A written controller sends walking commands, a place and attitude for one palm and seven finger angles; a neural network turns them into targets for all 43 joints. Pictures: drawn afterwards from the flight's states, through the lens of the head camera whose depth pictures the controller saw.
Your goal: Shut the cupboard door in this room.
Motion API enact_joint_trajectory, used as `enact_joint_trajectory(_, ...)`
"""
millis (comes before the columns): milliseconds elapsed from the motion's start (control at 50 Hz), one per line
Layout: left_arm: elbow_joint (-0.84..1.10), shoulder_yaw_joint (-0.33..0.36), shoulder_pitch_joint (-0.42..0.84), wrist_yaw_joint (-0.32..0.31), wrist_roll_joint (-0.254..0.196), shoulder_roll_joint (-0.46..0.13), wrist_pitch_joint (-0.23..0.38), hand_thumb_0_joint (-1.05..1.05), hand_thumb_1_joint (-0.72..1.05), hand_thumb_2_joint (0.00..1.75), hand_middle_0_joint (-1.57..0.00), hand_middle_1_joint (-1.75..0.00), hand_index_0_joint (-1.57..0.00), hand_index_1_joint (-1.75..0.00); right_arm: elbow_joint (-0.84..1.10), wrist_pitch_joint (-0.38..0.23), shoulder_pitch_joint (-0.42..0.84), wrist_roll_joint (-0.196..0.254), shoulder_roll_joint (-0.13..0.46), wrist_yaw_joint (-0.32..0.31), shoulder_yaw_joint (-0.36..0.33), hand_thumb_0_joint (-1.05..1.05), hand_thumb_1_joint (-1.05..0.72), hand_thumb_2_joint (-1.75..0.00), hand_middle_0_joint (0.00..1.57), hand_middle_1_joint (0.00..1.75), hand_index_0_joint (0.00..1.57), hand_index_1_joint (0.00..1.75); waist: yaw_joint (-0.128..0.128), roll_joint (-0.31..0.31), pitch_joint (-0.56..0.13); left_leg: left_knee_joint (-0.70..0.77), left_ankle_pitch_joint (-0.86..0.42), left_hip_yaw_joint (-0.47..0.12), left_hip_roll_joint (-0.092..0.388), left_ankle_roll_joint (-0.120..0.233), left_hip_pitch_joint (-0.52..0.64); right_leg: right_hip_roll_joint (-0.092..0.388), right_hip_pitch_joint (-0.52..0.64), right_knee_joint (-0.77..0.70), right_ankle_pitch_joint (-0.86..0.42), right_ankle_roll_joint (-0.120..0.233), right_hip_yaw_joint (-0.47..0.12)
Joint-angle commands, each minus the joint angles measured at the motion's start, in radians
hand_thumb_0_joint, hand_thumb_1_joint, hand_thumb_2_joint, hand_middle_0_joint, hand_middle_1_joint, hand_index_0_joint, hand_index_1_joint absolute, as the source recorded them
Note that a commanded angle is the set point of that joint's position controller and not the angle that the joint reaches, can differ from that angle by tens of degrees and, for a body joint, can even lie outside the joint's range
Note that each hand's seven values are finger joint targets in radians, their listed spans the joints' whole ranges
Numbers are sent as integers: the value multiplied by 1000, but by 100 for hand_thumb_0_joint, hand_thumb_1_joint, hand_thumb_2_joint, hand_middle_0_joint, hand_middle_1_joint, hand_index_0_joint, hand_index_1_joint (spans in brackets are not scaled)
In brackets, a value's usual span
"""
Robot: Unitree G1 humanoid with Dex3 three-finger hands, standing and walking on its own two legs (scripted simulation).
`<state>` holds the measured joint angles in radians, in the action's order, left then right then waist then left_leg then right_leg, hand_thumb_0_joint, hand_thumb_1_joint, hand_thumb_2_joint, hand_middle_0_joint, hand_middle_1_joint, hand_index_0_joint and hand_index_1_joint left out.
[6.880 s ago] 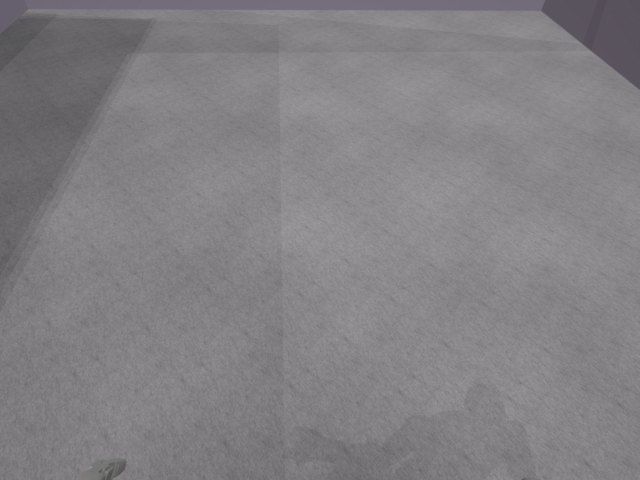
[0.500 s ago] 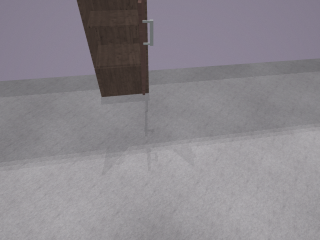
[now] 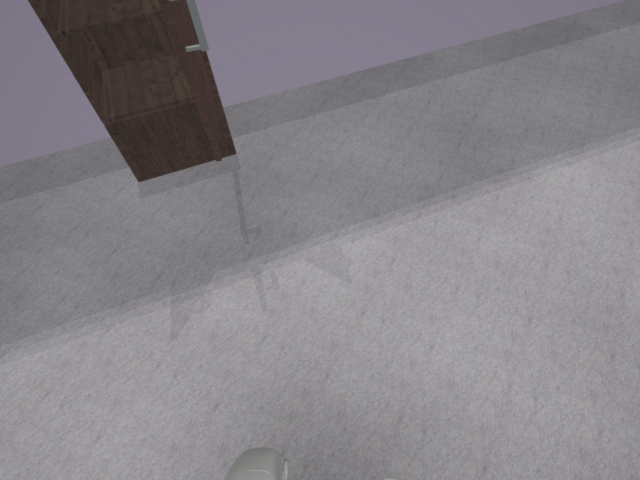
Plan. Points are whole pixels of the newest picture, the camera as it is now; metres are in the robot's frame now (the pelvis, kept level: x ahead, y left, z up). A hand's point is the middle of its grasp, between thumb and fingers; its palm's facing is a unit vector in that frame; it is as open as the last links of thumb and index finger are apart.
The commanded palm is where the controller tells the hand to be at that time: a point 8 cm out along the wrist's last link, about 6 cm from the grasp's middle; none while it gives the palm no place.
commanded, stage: walk around to get in front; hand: left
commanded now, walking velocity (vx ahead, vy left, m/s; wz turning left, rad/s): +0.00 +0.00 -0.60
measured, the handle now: (189, 23) +1.11 +0.44 +0.01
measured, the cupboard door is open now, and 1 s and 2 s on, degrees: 82 82 82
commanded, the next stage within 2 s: none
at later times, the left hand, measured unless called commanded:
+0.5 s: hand (159, 466) +0.14 +0.26 -0.16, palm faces -0.22 -0.95 -0.20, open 7.4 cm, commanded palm none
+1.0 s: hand (344, 303) +0.42 +0.01 -0.16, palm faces -0.61 -0.77 -0.17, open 7.3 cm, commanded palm none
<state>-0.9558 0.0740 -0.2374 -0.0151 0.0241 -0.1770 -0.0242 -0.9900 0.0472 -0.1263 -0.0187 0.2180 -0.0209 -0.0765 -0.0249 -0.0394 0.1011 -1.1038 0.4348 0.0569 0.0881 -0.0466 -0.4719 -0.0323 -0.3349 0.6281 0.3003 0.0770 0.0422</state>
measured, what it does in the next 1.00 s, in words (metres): walks ahead, turning right: left foot, then right foot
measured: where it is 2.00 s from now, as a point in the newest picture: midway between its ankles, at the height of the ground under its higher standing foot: (440, 359)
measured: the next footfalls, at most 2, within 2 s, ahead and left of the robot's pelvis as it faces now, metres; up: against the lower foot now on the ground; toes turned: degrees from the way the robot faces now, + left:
left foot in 0.40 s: +0.08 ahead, +0.16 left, +0.00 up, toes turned -12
right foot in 0.88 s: +0.24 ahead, -0.18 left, +0.00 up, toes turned -39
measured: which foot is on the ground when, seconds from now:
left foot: up 0.00-0.38, down 0.40-0.88, up 0.90-1.00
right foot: down 0.00-0.40, up 0.42-0.86, down 0.88-1.00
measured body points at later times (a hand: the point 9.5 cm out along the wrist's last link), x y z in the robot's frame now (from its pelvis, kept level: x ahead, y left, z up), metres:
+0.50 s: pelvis +0.05 +0.06 +0.01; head +0.08 +0.08 +0.46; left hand +0.16 +0.31 -0.14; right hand +0.07 -0.21 -0.10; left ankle +0.04 +0.17 -0.73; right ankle +0.02 -0.07 -0.66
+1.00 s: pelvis +0.19 -0.05 -0.01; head +0.24 -0.07 +0.44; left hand +0.45 +0.05 -0.15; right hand -0.01 -0.19 -0.15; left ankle +0.17 +0.12 -0.62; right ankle +0.21 -0.15 -0.73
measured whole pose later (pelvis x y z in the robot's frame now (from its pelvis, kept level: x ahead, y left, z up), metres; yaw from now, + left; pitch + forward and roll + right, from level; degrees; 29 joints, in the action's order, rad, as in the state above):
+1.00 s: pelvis +0.19 -0.05 -0.01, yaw -33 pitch -1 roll -1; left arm -0.92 0.04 -0.05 0.02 0.01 -0.21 0.04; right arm -1.08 -0.01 -0.42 -0.01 0.16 -0.01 -0.03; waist 0.08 0.02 0.14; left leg -1.30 0.41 0.08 0.16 -0.04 -0.36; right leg -0.03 -0.36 0.61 0.23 0.08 0.13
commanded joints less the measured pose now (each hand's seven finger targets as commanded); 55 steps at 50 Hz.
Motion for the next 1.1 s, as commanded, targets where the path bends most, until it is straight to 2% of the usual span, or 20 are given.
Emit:
enact_joint_trajectory(0, 64, 33, -30, -5, -6, -196, 21, 0, 90, 90, -20, -30, -20, -30, 88, -21, 1, -3, 85, -1, -11, 0, -90, -90, 20, 30, 20, 30, 0, 125, -141, -29, -73, -66, -3, -25, -87, 251, 192, -282, -376, 77, -355)
enact_joint_trajectory(80, 72, 37, -55, 0, -6, -223, 19, 0, 90, 90, -20, -30, -20, -30, 118, -16, 41, -2, 100, -5, -7, 0, -90, -90, 20, 30, 20, 30, -15, 135, -155, 5, -68, -80, -18, -38, -106, 241, 246, -275, -403, 81, -388)
enact_joint_trajectory(240, 81, 42, -64, 13, 1, -258, 24, 0, 90, 90, -20, -30, -20, -30, 187, -45, 105, 2, 109, 7, 5, 0, -90, -90, 20, 30, 20, 30, -50, 175, -152, 297, 10, -57, -49, -27, -19, 221, 249, -334, -73, 124, -511)
enact_joint_trajectory(320, 106, 41, 20, 19, -4, -261, 20, 0, 90, 90, -20, -30, -20, -30, 165, -69, -32, 11, 105, 3, 9, 0, -90, -90, 20, 30, 20, 30, 14, 176, -167, 613, -71, -35, -89, 3, 277, 151, 76, -270, 3, 72, -486)
enact_joint_trajectory(340, 121, 34, 61, 22, -10, -239, 18, 0, 90, 90, -20, -30, -20, -30, 142, -80, -115, 12, 129, -4, 4, 0, -90, -90, 20, 30, 20, 30, 63, 128, -174, 740, -121, -56, -50, 17, 482, 94, -90, -190, 81, 23, -429)
enact_joint_trajectory(360, 146, 19, 65, 33, -16, -168, 17, 0, 90, 90, -20, -30, -20, -30, 125, -87, -191, 0, 227, -12, -13, 0, -90, -90, 20, 30, 20, 30, 101, -136, -182, 870, 92, -304, 177, 67, 654, -33, -323, 22, 227, -31, -289)
enact_joint_trajectory(380, 181, 18, 97, 42, -10, -148, 24, 0, 90, 90, -20, -30, -20, -30, 129, -79, -232, -5, 306, -11, -29, 0, -90, -90, 20, 30, 20, 30, 114, -289, -110, 949, 226, -524, 398, 150, 607, -39, -457, 252, 293, -80, -115)
enact_joint_trajectory(400, 188, 29, 137, 51, 1, -189, 27, 0, 90, 90, -20, -30, -20, -30, 143, -77, -206, -5, 291, -5, -21, 0, -90, -90, 20, 30, 20, 30, 112, -204, -51, 974, 287, -569, 445, 204, 471, 37, -447, 360, 250, -83, -124)
enact_joint_trajectory(460, 134, 37, 94, 74, 14, -164, 16, 0, 90, 90, -20, -30, -20, -30, 142, -95, -131, -7, 172, -3, 12, 0, -90, -90, 20, 30, 20, 30, 31, -96, 39, 966, 68, -266, 259, 128, 351, 76, -403, 535, 30, -104, -80)
enact_joint_trajectory(520, 117, 21, 72, 78, 13, -120, 10, 0, 90, 90, -20, -30, -20, -30, 111, -117, -216, 0, 133, -8, 22, 0, -90, -90, 20, 30, 20, 30, 32, -94, -22, 899, -293, -83, 201, 109, 439, 85, -411, 588, -68, -119, -46)
enact_joint_trajectory(720, 159, -20, 343, 84, 5, -58, 16, 0, 90, 90, -20, -30, -20, -30, -23, -123, -441, -15, 108, -14, 22, 0, -90, -90, 20, 30, 20, 30, 110, -133, 42, 838, -716, 106, 227, 131, 588, 87, -405, 190, -88, -87, 99)
enact_joint_trajectory(760, 147, -22, 319, 80, 4, -64, 26, 0, 90, 90, -20, -30, -20, -30, -32, -122, -432, -12, 124, -12, 14, 0, -90, -90, 20, 30, 20, 30, 90, -149, 17, 764, -942, 158, 234, 124, 592, 46, -282, 82, -58, -49, 137)
enact_joint_trajectory(800, 99, -12, 169, 67, 5, -104, 41, 0, 90, 90, -20, -30, -20, -30, -34, -120, -417, -6, 155, -9, 7, 0, -90, -90, 20, 30, 20, 30, 20, -147, -92, 561, -1180, 186, 236, 99, 583, -6, -43, -31, -40, -6, 158)
enact_joint_trajectory(820, 48, 1, 13, 61, 8, -137, 50, 0, 90, 90, -20, -30, -20, -30, -24, -120, -379, 2, 163, -5, 5, 0, -90, -90, 20, 30, 20, 30, -59, -122, -171, 384, -1114, 217, 210, 68, 486, -25, 196, -108, -137, 8, 165)
enact_joint_trajectory(840, -3, 24, -145, 48, 11, -234, 60, 0, 90, 90, -20, -30, -20, -30, -9, -121, -367, 18, 133, 7, 12, 0, -90, -90, 20, 30, 20, 30, -130, -13, -275, 143, -769, 209, 184, 34, 193, 121, 558, -103, -216, 56, 5)
enact_joint_trajectory(860, -32, 47, -249, 31, -1, -338, 69, 0, 90, 90, -20, -30, -20, -30, 23, -125, -390, 29, 52, 4, 25, 0, -90, -90, 20, 30, 20, 30, -129, 199, -410, -230, 130, 169, 14, -14, -135, 457, 797, -141, -385, 192, -484)
enact_joint_trajectory(880, -30, 50, -239, 23, -27, -365, 58, 0, 90, 90, -20, -30, -20, -30, 58, -124, -291, 29, 78, -2, 22, 0, -90, -90, 20, 30, 20, 30, -136, 130, -387, -337, 146, 34, 23, 11, -187, 501, 696, -238, -427, 239, -531)
enact_joint_trajectory(940, 25, 12, -8, 13, -22, -225, 63, 0, 90, 90, -20, -30, -20, -30, 41, -99, -221, 0, 75, 5, 14, 0, -90, -90, 20, 30, 20, 30, -19, 35, -111, -254, -71, -45, 117, 11, -141, 380, 230, -344, -164, 142, -341)
enact_joint_trajectory(1000, 28, -2, 75, 8, -5, -179, 77, 0, 90, 90, -20, -30, -20, -30, 0, -64, -331, -10, 23, 13, 17, 0, -90, -90, 20, 30, 20, 30, 74, 83, -96, -62, -104, -8, 108, -8, -3, 281, 25, -391, -111, 99, -185)
enact_joint_trajectory(1080, 24, 3, 62, 15, -6, -163, 84, 0, 90, 90, -20, -30, -20, -30, 34, -57, -264, -11, 17, 28, 13, 0, -90, -90, 20, 30, 20, 30, 72, 174, -52, 125, -204, 22, 89, -24, 1, 227, -43, -447, 53, 96, -163)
